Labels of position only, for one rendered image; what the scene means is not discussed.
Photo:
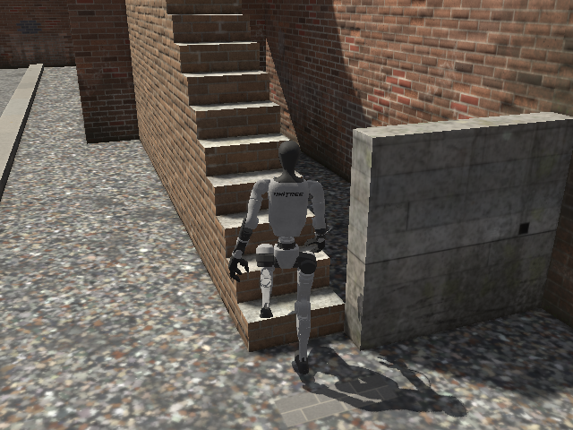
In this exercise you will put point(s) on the stairs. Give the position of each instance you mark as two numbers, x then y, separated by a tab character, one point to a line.
207	124

